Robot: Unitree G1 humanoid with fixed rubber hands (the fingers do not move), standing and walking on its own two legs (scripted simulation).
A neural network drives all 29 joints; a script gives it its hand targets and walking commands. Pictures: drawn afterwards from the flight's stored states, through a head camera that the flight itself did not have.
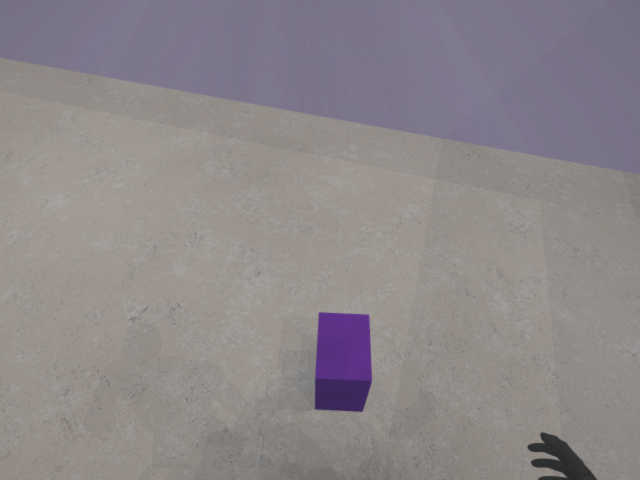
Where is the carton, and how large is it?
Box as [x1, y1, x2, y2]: [315, 312, 371, 411]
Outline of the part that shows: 319,312 315,374 315,408 362,411 371,382 368,315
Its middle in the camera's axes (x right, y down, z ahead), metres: +0.06 +0.37 +1.13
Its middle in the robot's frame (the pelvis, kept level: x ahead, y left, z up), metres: +0.53 -0.06 -0.62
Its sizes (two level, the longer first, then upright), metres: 0.190 0.144 0.250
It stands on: the floor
